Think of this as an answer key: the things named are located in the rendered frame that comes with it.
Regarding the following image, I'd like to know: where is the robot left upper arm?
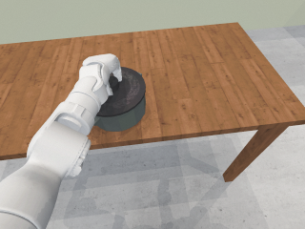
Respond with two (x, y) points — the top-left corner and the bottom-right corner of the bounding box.
(0, 120), (92, 229)

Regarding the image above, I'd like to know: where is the left robot hand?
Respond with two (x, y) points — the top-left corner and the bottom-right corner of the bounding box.
(82, 53), (122, 96)

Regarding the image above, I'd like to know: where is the lid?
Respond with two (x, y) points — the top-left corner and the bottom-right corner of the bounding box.
(96, 67), (146, 117)

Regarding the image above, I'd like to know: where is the robot left forearm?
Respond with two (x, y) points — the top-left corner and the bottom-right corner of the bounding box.
(27, 60), (111, 160)

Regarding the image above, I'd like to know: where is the knob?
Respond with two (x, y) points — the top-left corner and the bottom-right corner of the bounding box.
(109, 75), (119, 92)

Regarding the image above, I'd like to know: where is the pot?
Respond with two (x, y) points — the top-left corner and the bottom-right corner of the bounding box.
(93, 73), (146, 132)

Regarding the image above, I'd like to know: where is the table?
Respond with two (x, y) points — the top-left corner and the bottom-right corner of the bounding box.
(0, 22), (305, 182)

